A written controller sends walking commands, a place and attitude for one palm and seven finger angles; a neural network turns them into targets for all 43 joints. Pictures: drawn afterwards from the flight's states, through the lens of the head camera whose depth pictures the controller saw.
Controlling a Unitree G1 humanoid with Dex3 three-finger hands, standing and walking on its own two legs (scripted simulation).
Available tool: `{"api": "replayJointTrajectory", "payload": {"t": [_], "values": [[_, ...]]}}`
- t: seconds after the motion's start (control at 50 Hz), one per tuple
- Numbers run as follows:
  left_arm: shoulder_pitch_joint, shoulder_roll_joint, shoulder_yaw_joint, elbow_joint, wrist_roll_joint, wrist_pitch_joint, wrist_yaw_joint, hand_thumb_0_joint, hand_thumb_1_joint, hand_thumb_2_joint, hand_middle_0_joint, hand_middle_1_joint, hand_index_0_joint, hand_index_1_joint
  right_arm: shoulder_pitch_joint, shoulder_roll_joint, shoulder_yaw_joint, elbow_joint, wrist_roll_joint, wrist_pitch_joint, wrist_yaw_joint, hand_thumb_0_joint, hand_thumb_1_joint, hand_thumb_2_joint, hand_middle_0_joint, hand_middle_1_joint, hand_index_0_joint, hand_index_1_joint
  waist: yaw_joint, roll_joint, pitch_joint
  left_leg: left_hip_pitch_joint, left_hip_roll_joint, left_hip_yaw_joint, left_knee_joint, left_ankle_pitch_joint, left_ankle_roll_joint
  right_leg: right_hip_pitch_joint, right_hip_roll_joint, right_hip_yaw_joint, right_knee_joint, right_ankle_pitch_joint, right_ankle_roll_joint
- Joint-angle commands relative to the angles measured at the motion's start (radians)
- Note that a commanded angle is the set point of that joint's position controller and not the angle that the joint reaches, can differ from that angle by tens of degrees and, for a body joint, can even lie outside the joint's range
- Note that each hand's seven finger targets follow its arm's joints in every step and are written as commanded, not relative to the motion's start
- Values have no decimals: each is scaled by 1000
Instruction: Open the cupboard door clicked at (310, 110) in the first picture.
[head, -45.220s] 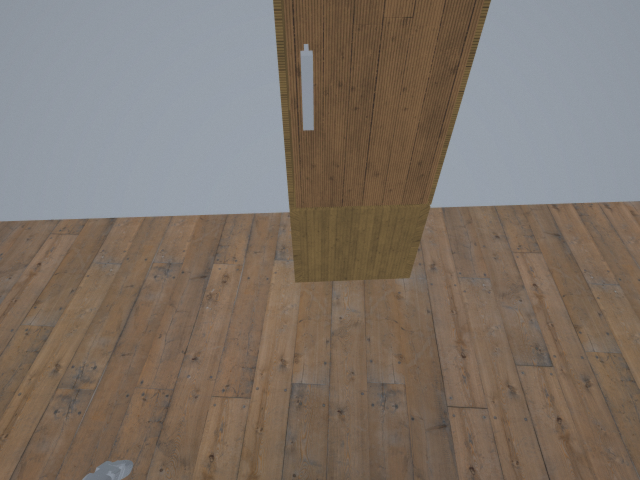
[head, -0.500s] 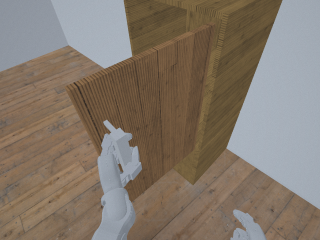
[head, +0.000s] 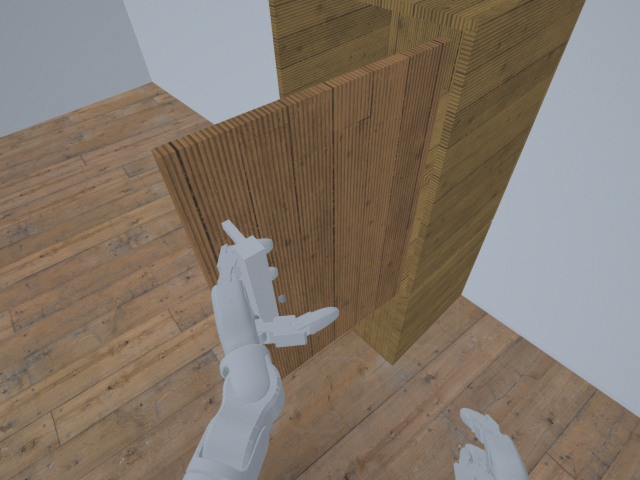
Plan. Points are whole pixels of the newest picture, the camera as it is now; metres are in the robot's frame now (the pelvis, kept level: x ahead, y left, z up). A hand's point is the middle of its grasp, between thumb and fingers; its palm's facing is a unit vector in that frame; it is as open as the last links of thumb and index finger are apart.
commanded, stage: open thumb and fingers to let go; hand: left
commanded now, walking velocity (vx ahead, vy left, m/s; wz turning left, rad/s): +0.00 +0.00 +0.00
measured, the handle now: (251, 281) +0.34 +0.11 +0.08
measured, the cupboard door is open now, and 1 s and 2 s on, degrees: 85 88 86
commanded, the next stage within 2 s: slide the hand sideways off the handle in 0.32 s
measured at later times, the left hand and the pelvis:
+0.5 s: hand (278, 308) +0.30 +0.07 +0.08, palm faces +0.23 -0.97 -0.04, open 14.7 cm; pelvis -0.01 +0.02 -0.01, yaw +0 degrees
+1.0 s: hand (266, 346) +0.25 +0.08 +0.08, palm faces -0.09 -1.00 -0.01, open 16.1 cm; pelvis -0.01 +0.02 +0.00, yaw -3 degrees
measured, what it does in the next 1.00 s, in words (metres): stands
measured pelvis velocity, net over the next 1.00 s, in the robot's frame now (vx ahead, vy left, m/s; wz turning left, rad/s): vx -0.01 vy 0.02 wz -0.05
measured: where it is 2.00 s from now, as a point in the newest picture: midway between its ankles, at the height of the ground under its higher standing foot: outside the picture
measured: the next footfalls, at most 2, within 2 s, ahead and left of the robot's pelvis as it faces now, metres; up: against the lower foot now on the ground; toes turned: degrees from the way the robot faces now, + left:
none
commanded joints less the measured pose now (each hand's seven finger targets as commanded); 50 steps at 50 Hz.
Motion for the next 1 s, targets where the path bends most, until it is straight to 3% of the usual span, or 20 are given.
{"api": "replayJointTrajectory", "payload": {"t": [0.0,0.1,0.16,0.28,0.4,0.42,0.44,0.48,0.52,0.54,0.56,0.58,0.6,0.62,0.64,0.66,0.72,0.76,0.92,0.98], "values": [[-296,-74,-35,-220,36,-57,17,0,-500,300,-267,-1000,-267,-1000,-109,-84,-33,-159,4,-50,3,0,-900,-900,200,300,200,300,-13,-90,-206,87,-19,-16,-57,151,26,48,-25,98,-140,189,36],[-291,-91,-55,-207,42,-50,24,0,-500,300,-225,-750,-225,-750,-101,-85,-36,-159,6,-54,8,0,-900,-900,200,300,200,300,-14,-109,-219,83,-12,-21,-53,161,25,37,-14,81,-118,192,32],[-329,-99,-62,-186,46,-43,31,0,-500,300,-200,-600,-200,-600,-104,-87,-32,-152,5,-55,8,0,-900,-900,200,300,200,300,-23,-117,-183,73,-11,-28,-54,140,25,15,-13,79,-128,151,31],[-368,-125,-78,-183,51,-39,44,0,-500,300,-150,-300,-150,-300,-111,-83,-33,-145,8,-61,13,0,-900,-900,200,300,200,300,-23,-88,-201,83,-8,-36,-57,127,21,-6,-7,65,-109,117,24],[-406,-118,-66,-167,41,-35,49,0,-500,300,-150,-300,-150,-300,-120,-83,-31,-139,9,-62,12,0,-900,-900,200,300,200,300,-23,-110,-203,70,-11,-39,-58,91,20,-13,-7,67,-113,76,26],[-376,-50,-266,-153,126,-73,-155,0,-500,300,-150,-300,-150,-300,-40,-111,-27,-112,11,-55,17,0,-900,-900,200,300,200,300,-96,-163,-140,92,-10,-38,-57,116,36,-49,-10,96,-108,160,30],[-428,18,-193,-212,89,-118,-261,0,-500,300,-150,-300,-150,-300,-24,-108,-32,-146,22,-62,8,0,-900,-900,200,300,200,300,-72,-128,-202,97,-14,-38,-54,140,42,-19,-13,92,-93,208,26],[-441,75,-180,-261,40,-167,-422,0,-500,300,-150,-300,-150,-300,-24,-112,-26,-169,37,-79,-7,0,-900,-900,200,300,200,300,-61,-46,-261,137,-18,-34,-50,142,42,-1,-16,102,-82,224,22],[-428,66,-172,-225,-50,-166,-544,0,-500,300,-150,-300,-150,-300,-28,-113,-11,-186,60,-103,-19,0,-900,-900,200,300,200,300,-69,-35,-218,141,-18,-46,-66,98,41,-17,-8,90,-98,177,22],[-421,52,-149,-212,-103,-155,-567,0,-500,300,-150,-300,-150,-300,-41,-113,-5,-196,69,-116,-25,0,-900,-900,200,300,200,300,-62,-59,-200,129,-18,-52,-80,51,37,-18,-2,82,-112,121,26],[-415,37,-128,-201,-147,-139,-568,0,-500,300,-150,-300,-150,-300,-56,-113,2,-201,78,-128,-26,0,-900,-900,200,300,200,300,-54,-53,-168,118,-19,-58,-95,10,32,-26,2,77,-125,70,26],[-378,43,-86,-175,-180,-128,-555,0,-500,300,-150,-300,-150,-300,-60,-114,4,-199,79,-140,-27,0,-900,-900,200,300,200,300,-45,-98,-148,100,-17,-63,-108,-23,27,-27,4,69,-134,29,31],[-336,77,-28,-169,-195,-122,-534,0,-500,300,-150,-300,-150,-300,-66,-119,3,-197,79,-145,-26,0,-900,-900,200,300,200,300,-21,-117,-150,90,-19,-60,-119,-38,23,-13,3,70,-142,3,32],[-324,77,-16,-187,-197,-120,-513,0,-500,300,-150,-300,-150,-300,-71,-117,6,-202,78,-152,-22,0,-900,-900,200,300,200,300,-10,-120,-154,87,-21,-55,-126,-32,24,-1,2,74,-146,2,34],[-295,88,1,-193,-190,-120,-491,0,-500,300,-150,-300,-150,-300,-70,-116,5,-205,75,-156,-15,0,-900,-900,200,300,200,300,0,-123,-150,83,-18,-52,-134,-29,22,8,1,72,-145,0,34],[-286,126,29,-212,-168,-125,-468,0,-500,300,-150,-300,-150,-300,-69,-118,3,-204,72,-158,-10,0,-900,-900,200,300,200,300,15,-82,-160,88,-19,-47,-137,-10,21,18,-1,73,-135,17,28],[-193,126,25,-265,-124,-144,-434,0,-500,300,-150,-300,-150,-300,-56,-111,-1,-220,61,-160,10,0,-900,-900,200,300,200,300,20,-106,-172,100,-10,-30,-130,55,25,38,0,76,-127,83,30],[-103,170,70,-289,-117,-151,-430,0,-500,300,-150,-300,-150,-300,-55,-114,-6,-228,60,-157,16,0,-900,-900,200,300,200,300,43,-93,-181,89,-9,-20,-132,76,23,72,1,84,-128,104,25],[79,211,99,-415,-122,-152,-463,0,-500,300,-150,-300,-150,-300,-55,-111,-4,-253,60,-152,14,0,-900,-900,200,300,200,300,24,-68,-110,67,-14,4,-118,71,29,68,-1,105,-147,127,33],[134,215,101,-470,-138,-157,-487,0,-500,300,-150,-300,-150,-300,-52,-112,-7,-260,59,-163,8,0,-900,-900,200,300,200,300,19,-74,-124,70,-17,5,-102,92,31,76,-3,110,-142,160,38]]}}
